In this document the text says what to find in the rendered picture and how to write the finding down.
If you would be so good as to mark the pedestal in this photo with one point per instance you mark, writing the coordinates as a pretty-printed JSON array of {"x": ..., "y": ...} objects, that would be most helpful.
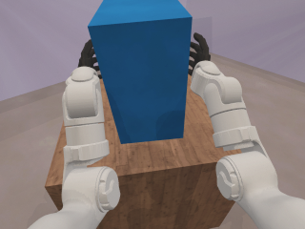
[{"x": 163, "y": 184}]

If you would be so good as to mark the robot left forearm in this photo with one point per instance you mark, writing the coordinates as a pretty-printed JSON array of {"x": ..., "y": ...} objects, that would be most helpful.
[{"x": 83, "y": 110}]

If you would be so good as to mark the carton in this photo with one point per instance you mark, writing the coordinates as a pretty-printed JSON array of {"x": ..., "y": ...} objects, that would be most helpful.
[{"x": 142, "y": 48}]

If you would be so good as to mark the robot left hand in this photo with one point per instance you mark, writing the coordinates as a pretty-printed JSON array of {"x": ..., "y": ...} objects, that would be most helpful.
[{"x": 87, "y": 59}]

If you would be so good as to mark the left robot upper arm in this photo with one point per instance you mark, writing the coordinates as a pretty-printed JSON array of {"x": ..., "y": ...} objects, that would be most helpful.
[{"x": 88, "y": 194}]

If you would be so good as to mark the robot right forearm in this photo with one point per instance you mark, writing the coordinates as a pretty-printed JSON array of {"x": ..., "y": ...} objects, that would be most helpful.
[{"x": 223, "y": 97}]

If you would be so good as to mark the robot right hand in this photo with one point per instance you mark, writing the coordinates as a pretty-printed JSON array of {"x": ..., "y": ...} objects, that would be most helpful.
[{"x": 202, "y": 51}]

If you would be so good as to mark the right robot upper arm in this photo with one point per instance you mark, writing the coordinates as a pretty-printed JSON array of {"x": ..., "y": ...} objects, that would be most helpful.
[{"x": 250, "y": 180}]

